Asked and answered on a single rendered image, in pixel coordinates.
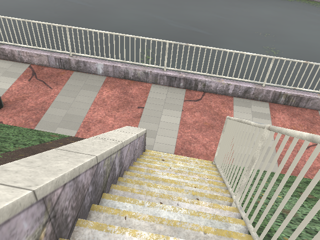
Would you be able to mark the stairs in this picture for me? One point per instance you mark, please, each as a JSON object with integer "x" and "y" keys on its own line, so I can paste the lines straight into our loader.
{"x": 165, "y": 196}

